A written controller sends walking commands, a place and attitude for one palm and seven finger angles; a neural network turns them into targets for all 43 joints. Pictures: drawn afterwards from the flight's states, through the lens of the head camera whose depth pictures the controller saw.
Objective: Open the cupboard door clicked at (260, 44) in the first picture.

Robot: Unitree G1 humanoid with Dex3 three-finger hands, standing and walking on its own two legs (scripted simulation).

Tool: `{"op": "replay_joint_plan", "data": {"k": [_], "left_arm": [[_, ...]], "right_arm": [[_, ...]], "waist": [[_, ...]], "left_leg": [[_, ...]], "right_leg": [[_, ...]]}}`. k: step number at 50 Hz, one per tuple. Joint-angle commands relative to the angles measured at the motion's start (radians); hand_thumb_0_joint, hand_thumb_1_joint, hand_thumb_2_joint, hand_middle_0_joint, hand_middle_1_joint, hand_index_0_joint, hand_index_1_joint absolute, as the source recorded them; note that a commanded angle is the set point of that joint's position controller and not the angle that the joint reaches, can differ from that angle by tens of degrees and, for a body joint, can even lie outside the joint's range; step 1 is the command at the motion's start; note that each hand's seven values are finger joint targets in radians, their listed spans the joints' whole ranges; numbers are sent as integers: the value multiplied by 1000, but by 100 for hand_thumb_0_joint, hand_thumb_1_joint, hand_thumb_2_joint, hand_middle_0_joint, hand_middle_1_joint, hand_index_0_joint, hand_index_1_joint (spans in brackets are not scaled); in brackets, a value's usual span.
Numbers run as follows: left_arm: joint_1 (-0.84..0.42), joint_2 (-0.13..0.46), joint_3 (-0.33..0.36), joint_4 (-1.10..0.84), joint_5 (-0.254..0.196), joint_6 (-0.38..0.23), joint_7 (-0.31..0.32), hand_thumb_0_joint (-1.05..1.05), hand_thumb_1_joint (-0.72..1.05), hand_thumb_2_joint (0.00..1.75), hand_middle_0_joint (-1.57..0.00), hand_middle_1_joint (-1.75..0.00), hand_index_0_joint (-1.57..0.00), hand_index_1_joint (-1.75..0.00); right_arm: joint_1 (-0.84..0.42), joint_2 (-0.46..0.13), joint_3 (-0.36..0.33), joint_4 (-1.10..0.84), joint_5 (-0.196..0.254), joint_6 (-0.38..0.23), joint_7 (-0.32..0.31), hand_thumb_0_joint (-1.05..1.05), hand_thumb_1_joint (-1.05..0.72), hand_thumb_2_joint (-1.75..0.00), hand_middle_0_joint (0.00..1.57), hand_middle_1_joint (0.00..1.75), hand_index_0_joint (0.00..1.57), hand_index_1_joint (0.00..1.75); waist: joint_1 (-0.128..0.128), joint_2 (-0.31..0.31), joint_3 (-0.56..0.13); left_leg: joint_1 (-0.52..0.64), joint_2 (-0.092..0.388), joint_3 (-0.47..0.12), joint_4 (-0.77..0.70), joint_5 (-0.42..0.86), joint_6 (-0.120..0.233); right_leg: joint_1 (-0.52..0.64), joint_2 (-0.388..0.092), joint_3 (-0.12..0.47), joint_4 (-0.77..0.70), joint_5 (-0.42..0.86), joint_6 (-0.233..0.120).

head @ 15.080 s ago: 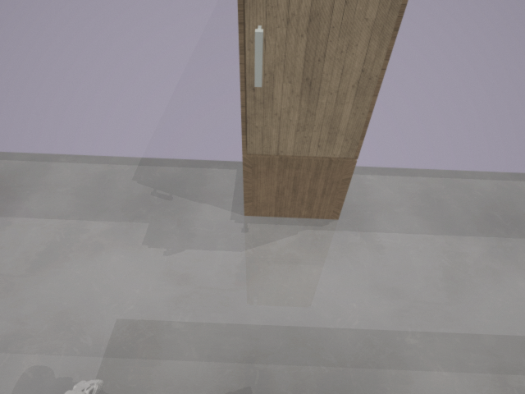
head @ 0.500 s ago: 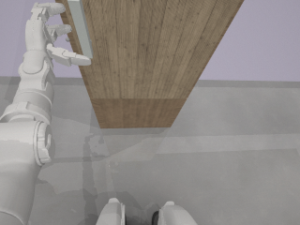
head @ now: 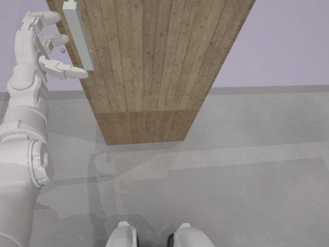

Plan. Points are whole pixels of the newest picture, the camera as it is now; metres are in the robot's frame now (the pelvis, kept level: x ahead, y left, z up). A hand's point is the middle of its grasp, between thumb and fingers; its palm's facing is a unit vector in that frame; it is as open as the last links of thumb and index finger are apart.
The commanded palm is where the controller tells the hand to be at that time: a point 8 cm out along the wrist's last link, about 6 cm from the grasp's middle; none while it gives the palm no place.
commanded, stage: move the hooked fingers beside the handle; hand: left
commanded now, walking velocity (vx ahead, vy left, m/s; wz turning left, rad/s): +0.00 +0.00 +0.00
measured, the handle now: (81, 35) +0.58 +0.16 +0.11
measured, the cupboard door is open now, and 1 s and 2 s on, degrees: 0 0 0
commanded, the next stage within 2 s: slide the fingers in behind the handle in 1.76 s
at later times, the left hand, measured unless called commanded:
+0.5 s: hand (60, 50) +0.54 +0.20 +0.11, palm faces +0.05 -1.00 +0.00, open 14.3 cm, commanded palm +0.52 +0.23 +0.10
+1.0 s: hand (49, 51) +0.53 +0.22 +0.11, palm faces +0.04 -1.00 +0.00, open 14.0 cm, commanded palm +0.51 +0.26 +0.10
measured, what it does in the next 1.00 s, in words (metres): stands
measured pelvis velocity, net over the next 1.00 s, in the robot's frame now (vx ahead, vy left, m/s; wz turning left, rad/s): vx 0.00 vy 0.00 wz -0.04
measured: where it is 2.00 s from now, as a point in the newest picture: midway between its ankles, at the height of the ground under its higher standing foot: outside the picture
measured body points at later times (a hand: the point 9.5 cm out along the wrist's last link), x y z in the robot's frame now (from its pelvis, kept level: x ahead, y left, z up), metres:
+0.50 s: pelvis +0.01 +0.00 +0.00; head +0.13 +0.02 +0.43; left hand +0.53 +0.25 +0.11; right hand -0.02 -0.27 -0.10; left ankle +0.01 +0.08 -0.68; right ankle -0.01 -0.12 -0.68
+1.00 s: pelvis +0.00 +0.00 +0.00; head +0.13 +0.02 +0.43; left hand +0.52 +0.27 +0.11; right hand -0.04 -0.27 -0.10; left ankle +0.01 +0.08 -0.68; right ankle -0.01 -0.12 -0.68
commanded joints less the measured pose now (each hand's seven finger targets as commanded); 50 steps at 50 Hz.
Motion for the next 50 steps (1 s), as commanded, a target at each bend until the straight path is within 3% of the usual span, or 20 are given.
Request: {"op": "replay_joint_plan", "data": {"k": [1, 4, 7, 10, 11, 16, 17, 19, 21, 23, 29, 30, 32, 35, 38, 43, 45, 46, 48, 50], "left_arm": [[-522, 83, -21, -212, 16, -69, -53, 0, -50, 30, -30, -120, -30, -120], [-505, 124, 2, -193, 22, -61, -59, 0, -50, 30, -30, -120, -30, -120], [-498, 127, 8, -242, 21, -71, -67, 0, -50, 30, -30, -120, -30, -120], [-452, 110, 8, -231, 11, -65, -75, 0, -50, 30, -30, -120, -30, -120], [-474, 120, 9, -244, 7, -69, -76, 0, -50, 30, -30, -120, -30, -120], [-454, 196, 59, -212, 15, -59, -81, 0, -50, 30, -30, -120, -30, -120], [-440, 239, 91, -218, 20, -60, -82, 0, -50, 30, -30, -120, -30, -120], [-435, 199, 59, -239, 18, -61, -92, 0, -50, 30, -30, -120, -30, -120], [-390, 256, 109, -247, 11, -67, -96, 0, -50, 30, -30, -120, -30, -120], [-404, 223, 82, -231, 10, -60, -102, 0, -50, 30, -30, -120, -30, -120], [-386, 326, 144, -220, 18, -59, -104, 0, -50, 30, -30, -120, -30, -120], [-371, 329, 147, -217, 18, -57, -107, 0, -50, 30, -30, -120, -30, -120], [-367, 337, 154, -235, 17, -64, -112, 0, -50, 30, -30, -120, -30, -120], [-384, 327, 142, -225, 10, -59, -118, 0, -50, 30, -30, -120, -30, -120], [-399, 402, 185, -223, 17, -61, -119, 0, -50, 30, -30, -120, -30, -120], [-378, 389, 169, -239, 17, -68, -138, 0, -50, 30, -30, -120, -30, -120], [-341, 418, 191, -195, 10, -54, -148, 0, -50, 30, -30, -120, -30, -120], [-347, 395, 175, -195, 6, -52, -155, 0, -50, 30, -30, -120, -30, -120], [-374, 423, 180, -194, 8, -45, -163, 0, -50, 30, -30, -120, -30, -120], [-372, 387, 155, -221, 2, -49, -169, 0, -50, 30, -30, -120, -30, -120]], "right_arm": [[196, -196, -64, -22, 4, 2, -21, 0, -90, -90, 20, 30, 20, 30], [192, -201, -63, -26, 8, 7, -28, 0, -90, -90, 20, 30, 20, 30], [194, -194, -64, -34, 6, 9, -27, 0, -90, -90, 20, 30, 20, 30], [189, -194, -66, -38, 8, 15, -26, 0, -90, -90, 20, 30, 20, 30], [193, -195, -65, -34, 7, 16, -28, 0, -90, -90, 20, 30, 20, 30], [188, -199, -59, -44, 13, 24, -36, 0, -90, -90, 20, 30, 20, 30], [188, -201, -60, -49, 13, 26, -38, 0, -90, -90, 20, 30, 20, 30], [183, -194, -60, -54, 13, 28, -36, 0, -90, -90, 20, 30, 20, 30], [185, -200, -60, -62, 14, 33, -39, 0, -90, -90, 20, 30, 20, 30], [176, -195, -59, -62, 17, 36, -39, 0, -90, -90, 20, 30, 20, 30], [176, -203, -55, -73, 20, 41, -49, 0, -90, -90, 20, 30, 20, 30], [176, -204, -55, -79, 22, 42, -49, 0, -90, -90, 20, 30, 20, 30], [174, -202, -56, -82, 21, 43, -51, 0, -90, -90, 20, 30, 20, 30], [171, -205, -55, -82, 23, 43, -53, 0, -90, -90, 20, 30, 20, 30], [175, -211, -52, -83, 24, 44, -60, 0, -90, -90, 20, 30, 20, 30], [173, -208, -52, -88, 25, 45, -59, 0, -90, -90, 20, 30, 20, 30], [174, -214, -51, -89, 28, 50, -63, 0, -90, -90, 20, 30, 20, 30], [176, -214, -49, -90, 27, 50, -65, 0, -90, -90, 20, 30, 20, 30], [175, -219, -49, -88, 30, 51, -70, 0, -90, -90, 20, 30, 20, 30], [173, -215, -50, -90, 29, 47, -70, 0, -90, -90, 20, 30, 20, 30]], "waist": [[-85, 164, -435], [-85, 134, -423], [-64, 206, -491], [-61, 159, -476], [-71, 158, -472], [-61, 130, -439], [-51, 135, -465], [-51, 167, -481], [-31, 161, -498], [-48, 136, -457], [-37, 134, -452], [-34, 121, -454], [-27, 165, -486], [-41, 133, -454], [-35, 140, -464], [-30, 185, -480], [-30, 132, -446], [-37, 127, -442], [-43, 126, -429], [-41, 159, -446]], "left_leg": [[576, 7, -110, -93, 445, -21], [541, 8, -103, -94, 413, -18], [607, 10, -105, -88, 504, -26], [596, 12, -102, -86, 515, -25], [597, 12, -101, -85, 522, -22], [519, 1, -80, -91, 460, -12], [525, 3, -80, -90, 477, -13], [552, 3, -78, -87, 508, -17], [548, 4, -73, -84, 531, -15], [529, 5, -71, -87, 497, -14], [486, 2, -60, -91, 468, -9], [479, 1, -59, -93, 469, -9], [516, 4, -58, -88, 502, -13], [492, 4, -57, -93, 456, -9], [470, 4, -58, -93, 445, -9], [506, 6, -57, -91, 476, -14], [465, 7, -56, -98, 440, -10], [466, 4, -55, -98, 436, -6], [452, 6, -55, -100, 411, -5], [492, 8, -60, -103, 427, -10]], "right_leg": [[-48, 55, 50, -85, 268, -17], [-36, 53, 55, -88, 265, -13], [-27, 52, 54, -76, 300, -15], [-15, 57, 52, -80, 313, -13], [-11, 57, 53, -80, 322, -13], [39, 54, 64, -86, 330, -10], [51, 53, 66, -81, 346, -8], [47, 53, 65, -81, 360, -9], [77, 54, 69, -78, 382, -11], [61, 55, 67, -85, 367, -5], [97, 51, 78, -86, 370, -3], [106, 52, 78, -85, 375, -3], [96, 52, 80, -81, 385, -4], [91, 53, 80, -91, 357, -1], [106, 50, 84, -86, 355, 0], [96, 52, 81, -86, 366, -1], [110, 53, 80, -93, 348, 0], [104, 54, 81, -95, 347, -1], [96, 51, 83, -99, 331, 3], [77, 53, 78, -100, 323, -1]]}}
